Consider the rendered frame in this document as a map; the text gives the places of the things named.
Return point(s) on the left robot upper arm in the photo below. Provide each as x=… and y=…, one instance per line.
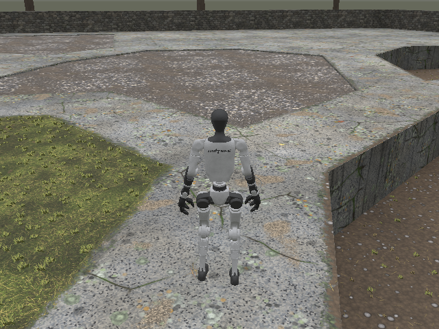
x=197, y=146

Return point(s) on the robot right forearm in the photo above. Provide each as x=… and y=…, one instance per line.
x=252, y=183

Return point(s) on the right robot upper arm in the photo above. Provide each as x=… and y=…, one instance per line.
x=241, y=146

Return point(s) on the robot left hand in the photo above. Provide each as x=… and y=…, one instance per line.
x=183, y=205

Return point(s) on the robot left forearm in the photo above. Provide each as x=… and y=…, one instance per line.
x=186, y=185

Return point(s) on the robot right hand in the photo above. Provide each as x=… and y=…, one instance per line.
x=256, y=201

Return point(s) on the humanoid robot head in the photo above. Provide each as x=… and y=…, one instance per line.
x=219, y=119

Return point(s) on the robot left foot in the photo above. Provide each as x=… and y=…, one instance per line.
x=201, y=274

